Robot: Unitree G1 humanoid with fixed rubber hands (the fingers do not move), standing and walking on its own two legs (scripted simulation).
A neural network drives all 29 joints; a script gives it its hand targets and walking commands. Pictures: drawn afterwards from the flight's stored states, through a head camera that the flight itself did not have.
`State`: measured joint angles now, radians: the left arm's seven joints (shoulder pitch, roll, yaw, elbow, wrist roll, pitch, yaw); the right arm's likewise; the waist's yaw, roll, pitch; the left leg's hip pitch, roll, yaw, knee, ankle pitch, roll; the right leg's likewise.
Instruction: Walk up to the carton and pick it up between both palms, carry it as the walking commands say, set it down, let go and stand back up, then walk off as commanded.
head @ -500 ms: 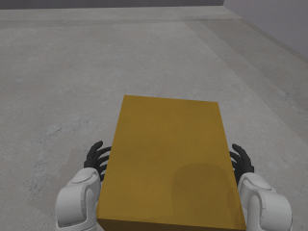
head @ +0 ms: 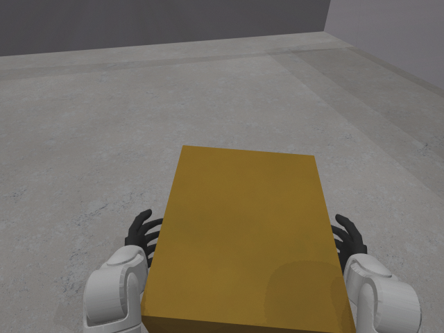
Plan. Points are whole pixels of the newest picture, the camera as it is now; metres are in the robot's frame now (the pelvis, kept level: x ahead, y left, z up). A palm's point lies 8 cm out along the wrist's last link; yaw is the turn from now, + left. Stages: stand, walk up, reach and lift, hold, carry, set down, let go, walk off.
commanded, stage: carry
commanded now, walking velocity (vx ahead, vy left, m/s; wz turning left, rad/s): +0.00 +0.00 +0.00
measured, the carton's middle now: (240, 254) +0.27 +0.00 +0.02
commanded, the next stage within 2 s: none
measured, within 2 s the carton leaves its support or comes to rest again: neither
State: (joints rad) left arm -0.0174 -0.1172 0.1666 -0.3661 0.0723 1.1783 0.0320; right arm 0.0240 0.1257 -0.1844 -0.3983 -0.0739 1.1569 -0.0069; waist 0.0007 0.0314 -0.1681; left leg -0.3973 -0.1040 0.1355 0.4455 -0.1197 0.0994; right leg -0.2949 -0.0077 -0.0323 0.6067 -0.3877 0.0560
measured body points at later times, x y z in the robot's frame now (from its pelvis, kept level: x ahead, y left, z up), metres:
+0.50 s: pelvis +0.01 +0.07 +0.00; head +0.01 +0.09 +0.45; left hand +0.27 +0.25 +0.06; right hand +0.27 -0.10 +0.07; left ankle +0.00 +0.09 -0.69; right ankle +0.02 -0.05 -0.73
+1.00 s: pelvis +0.07 +0.12 +0.00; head +0.06 +0.12 +0.45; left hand +0.31 +0.30 +0.06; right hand +0.32 -0.05 +0.06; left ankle +0.03 +0.14 -0.73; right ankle +0.07 +0.00 -0.73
